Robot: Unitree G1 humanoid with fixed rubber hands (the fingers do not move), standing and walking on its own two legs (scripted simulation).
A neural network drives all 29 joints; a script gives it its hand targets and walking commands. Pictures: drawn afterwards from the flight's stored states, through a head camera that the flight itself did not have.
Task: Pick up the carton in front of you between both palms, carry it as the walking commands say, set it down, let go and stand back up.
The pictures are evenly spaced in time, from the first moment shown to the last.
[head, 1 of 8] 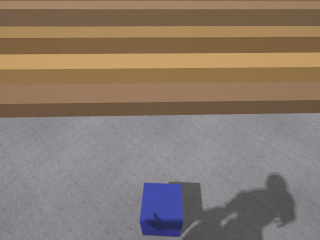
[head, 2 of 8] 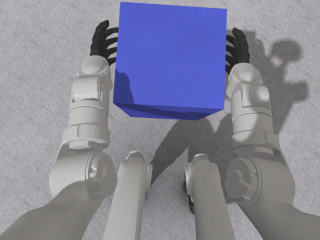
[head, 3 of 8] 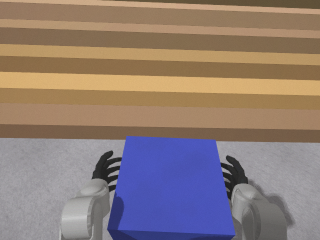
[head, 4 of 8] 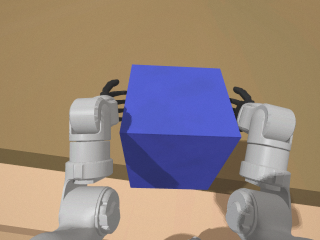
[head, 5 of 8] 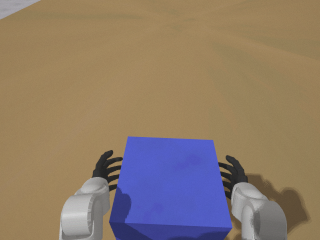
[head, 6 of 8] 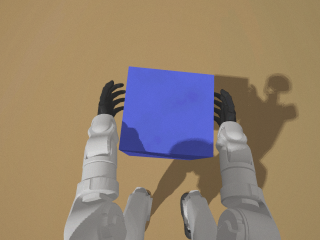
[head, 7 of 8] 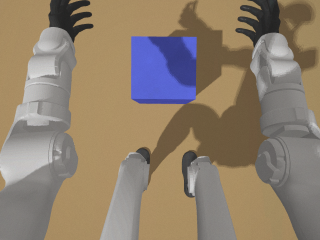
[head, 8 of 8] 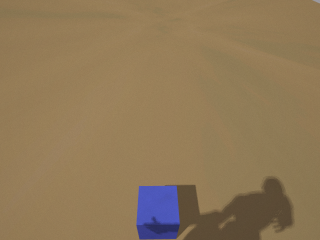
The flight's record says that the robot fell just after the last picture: no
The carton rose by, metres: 1.74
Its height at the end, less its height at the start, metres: +0.97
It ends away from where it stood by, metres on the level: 4.75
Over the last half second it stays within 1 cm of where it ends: yes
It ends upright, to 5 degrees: yes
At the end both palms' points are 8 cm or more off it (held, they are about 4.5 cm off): yes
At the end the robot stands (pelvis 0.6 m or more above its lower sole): yes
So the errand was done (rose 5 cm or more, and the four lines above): yes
